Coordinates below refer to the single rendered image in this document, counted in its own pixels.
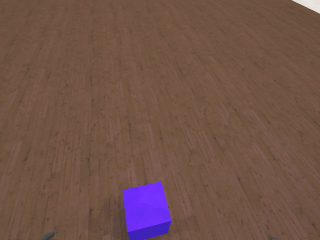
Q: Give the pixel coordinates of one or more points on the carton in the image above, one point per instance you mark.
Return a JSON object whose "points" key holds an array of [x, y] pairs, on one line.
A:
{"points": [[146, 211]]}

